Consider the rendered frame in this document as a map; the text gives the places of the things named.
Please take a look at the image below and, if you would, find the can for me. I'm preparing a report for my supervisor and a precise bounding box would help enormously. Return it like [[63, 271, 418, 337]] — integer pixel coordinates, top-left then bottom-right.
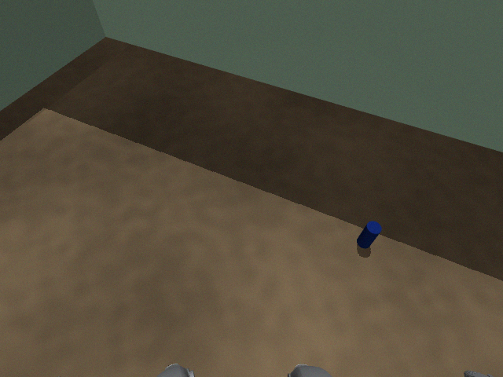
[[357, 221, 382, 248]]

